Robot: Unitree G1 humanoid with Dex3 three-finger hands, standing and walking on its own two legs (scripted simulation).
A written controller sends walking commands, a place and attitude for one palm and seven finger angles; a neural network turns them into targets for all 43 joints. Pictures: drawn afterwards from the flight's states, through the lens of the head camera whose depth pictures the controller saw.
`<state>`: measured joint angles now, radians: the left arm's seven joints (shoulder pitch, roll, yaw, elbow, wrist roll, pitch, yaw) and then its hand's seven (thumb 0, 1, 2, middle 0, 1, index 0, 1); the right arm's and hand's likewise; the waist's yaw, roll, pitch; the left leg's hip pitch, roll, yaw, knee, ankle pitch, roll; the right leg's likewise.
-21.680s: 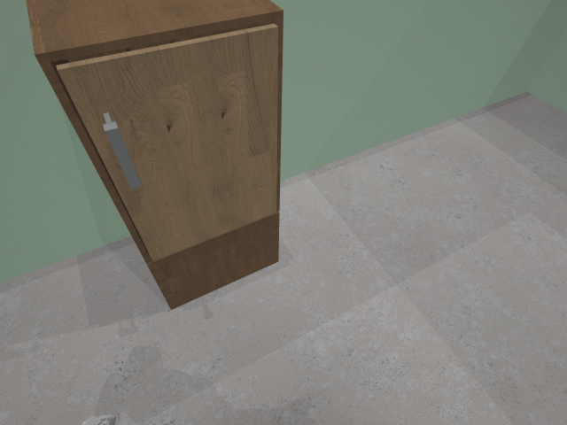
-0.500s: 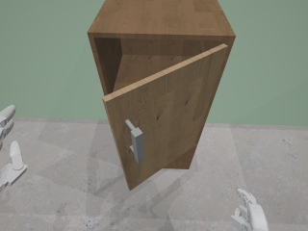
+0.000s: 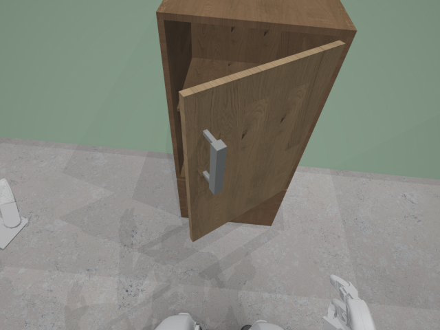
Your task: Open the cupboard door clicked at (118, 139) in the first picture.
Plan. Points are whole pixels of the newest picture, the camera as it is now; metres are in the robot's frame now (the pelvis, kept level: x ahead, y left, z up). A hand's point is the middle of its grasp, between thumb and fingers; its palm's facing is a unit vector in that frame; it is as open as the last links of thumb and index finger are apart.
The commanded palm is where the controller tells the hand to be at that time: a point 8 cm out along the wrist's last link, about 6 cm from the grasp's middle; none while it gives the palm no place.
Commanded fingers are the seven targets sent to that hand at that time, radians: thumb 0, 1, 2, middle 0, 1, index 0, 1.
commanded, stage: step back with the hand held close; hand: left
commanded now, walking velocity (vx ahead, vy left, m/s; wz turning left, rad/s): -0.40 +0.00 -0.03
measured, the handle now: (211, 162) +0.44 +0.05 +0.03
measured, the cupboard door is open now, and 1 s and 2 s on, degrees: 38 38 38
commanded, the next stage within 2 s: stop stepping back and stand still in 0.48 s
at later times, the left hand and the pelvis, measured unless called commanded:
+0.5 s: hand (27, 256) +0.16 +0.22 +0.19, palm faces +0.27 -0.81 -0.51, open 7.4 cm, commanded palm +0.08 +0.27 +0.20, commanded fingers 0.00 0.90 0.90 -0.20 -0.30 -0.20 -0.30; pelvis -0.08 -0.02 +0.02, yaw -4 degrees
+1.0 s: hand out of the picture +0.00 +0.21 +0.19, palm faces +0.43 -0.79 -0.43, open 7.4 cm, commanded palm -0.06 +0.25 +0.20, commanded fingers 0.00 0.90 0.90 -0.20 -0.30 -0.20 -0.30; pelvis -0.21 -0.05 +0.03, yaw -2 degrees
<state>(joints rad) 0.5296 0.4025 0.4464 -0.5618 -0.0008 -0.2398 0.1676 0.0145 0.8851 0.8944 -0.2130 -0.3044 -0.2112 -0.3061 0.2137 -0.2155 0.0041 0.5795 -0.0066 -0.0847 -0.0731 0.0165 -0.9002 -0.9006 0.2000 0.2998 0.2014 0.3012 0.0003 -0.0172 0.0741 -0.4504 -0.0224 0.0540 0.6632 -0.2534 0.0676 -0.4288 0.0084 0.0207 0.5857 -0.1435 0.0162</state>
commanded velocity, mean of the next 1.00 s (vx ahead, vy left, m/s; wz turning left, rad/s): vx -0.09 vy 0.04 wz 0.00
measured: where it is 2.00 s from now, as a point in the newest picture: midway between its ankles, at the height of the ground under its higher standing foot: outside the picture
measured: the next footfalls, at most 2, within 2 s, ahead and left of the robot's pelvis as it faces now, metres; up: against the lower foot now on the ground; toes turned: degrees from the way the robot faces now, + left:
right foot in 0.22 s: -0.09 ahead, -0.12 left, +0.00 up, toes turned +1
left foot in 0.40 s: +0.02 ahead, +0.07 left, +0.00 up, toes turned -2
